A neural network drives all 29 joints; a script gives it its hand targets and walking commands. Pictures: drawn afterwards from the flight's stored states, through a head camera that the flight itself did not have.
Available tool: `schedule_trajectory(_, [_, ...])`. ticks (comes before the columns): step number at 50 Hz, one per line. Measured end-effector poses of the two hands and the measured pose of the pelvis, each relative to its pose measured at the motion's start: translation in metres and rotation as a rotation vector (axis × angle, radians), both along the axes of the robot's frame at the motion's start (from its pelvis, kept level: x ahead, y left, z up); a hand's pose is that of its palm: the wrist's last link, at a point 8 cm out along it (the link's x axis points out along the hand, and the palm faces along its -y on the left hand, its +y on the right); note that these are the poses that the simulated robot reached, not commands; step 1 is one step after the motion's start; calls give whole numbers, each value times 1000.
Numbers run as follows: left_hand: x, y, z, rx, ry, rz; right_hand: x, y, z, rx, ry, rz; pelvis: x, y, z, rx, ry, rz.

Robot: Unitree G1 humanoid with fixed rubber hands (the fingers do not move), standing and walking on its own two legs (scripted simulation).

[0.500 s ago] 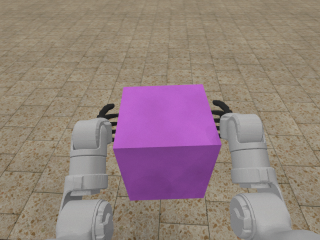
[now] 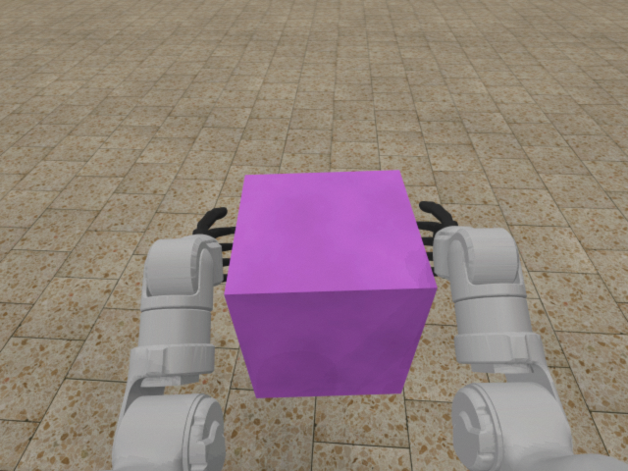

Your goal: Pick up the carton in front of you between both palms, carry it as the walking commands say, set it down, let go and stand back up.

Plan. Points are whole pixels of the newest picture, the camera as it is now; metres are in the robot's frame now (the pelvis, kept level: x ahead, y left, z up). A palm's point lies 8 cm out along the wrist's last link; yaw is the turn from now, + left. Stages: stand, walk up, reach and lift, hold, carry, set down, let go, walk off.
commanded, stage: carry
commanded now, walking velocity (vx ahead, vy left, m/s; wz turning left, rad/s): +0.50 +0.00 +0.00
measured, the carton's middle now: (325, 287) +0.35 +0.00 +0.05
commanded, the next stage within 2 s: none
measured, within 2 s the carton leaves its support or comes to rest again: neither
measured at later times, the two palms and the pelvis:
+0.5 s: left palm (233, 175) +0.52 +0.14 +0.13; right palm (421, 175) +0.51 -0.16 +0.12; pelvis +0.16 -0.01 +0.00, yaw +0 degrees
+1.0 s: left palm (231, 114) +0.81 +0.18 +0.08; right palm (364, 101) +0.84 -0.11 +0.09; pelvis +0.48 -0.01 -0.05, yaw +2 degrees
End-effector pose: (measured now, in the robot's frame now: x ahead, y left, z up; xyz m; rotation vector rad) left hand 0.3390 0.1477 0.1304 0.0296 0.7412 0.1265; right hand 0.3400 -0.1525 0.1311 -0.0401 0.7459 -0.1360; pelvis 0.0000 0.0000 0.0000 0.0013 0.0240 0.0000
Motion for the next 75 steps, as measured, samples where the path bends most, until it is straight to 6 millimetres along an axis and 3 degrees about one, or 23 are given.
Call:
schedule_trajectory(7, [31, 16, -3, -3, -4, 2, 35, 16, 2, -11, -4, 9, 32, 13, -3, 12, 13, 5])
schedule_trajectory(11, [56, 26, -9, -2, 12, -1, 57, 26, -8, -13, 12, 9, 52, 21, -4, 4, 34, -7])
schedule_trajectory(17, [102, 18, -6, -7, 20, -19, 92, 18, -9, -13, 20, -15, 84, 19, 7, -12, 50, 1])
schedule_trajectory(23, [159, -2, -1, -13, -21, -5, 150, -2, -6, 18, -21, -33, 139, 2, 3, 7, 61, 1])
schedule_trajectory(28, [208, -24, -16, 15, -4, 4, 204, -24, -27, 42, -4, -23, 193, -16, -9, -18, 52, 14])
schedule_trajectory(34, [253, -25, -26, 18, 17, 58, 271, -24, -32, 41, 18, 37, 248, -31, -3, 22, 50, 36])
schedule_trajectory(40, [320, -8, -12, 5, -34, 120, 351, -6, -16, 50, -32, 74, 316, -33, 1, 14, 67, 50])
schedule_trajectory(46, [398, 19, -23, -5, -43, 144, 439, 22, -22, 42, -41, 98, 407, -22, -14, -15, 55, 58])
schedule_trajectory(50, [470, 35, -47, -9, -65, 116, 504, 37, -42, 11, -65, 94, 477, -7, -50, -34, 28, 39])
schedule_trajectory(52, [504, 37, -67, -19, -44, 90, 528, 38, -61, -15, -45, 81, 500, -3, -63, -8, 34, 40])
schedule_trajectory(56, [547, 25, -104, -17, 72, 27, 550, 25, -104, -17, 71, 24, 532, 6, -64, 5, 46, 31])
schedule_trajectory(60, [588, 9, -116, -29, 90, -13, 572, 9, -117, 5, 88, -49, 565, 14, -56, -3, 55, 22])
schedule_trajectory(67, [659, -4, -106, -53, 15, -2, 644, -4, -103, 42, 11, -95, 641, 11, -44, -24, 74, 14])
schedule_trajectory(71, [705, -6, -88, -46, -54, 19, 701, -5, -83, 38, -57, -58, 694, 1, -45, -23, 71, 14])
schedule_trajectory(75, [759, -9, -69, -25, -127, 41, 765, -9, -66, 31, -127, -9, 753, -15, -57, -12, 57, 24])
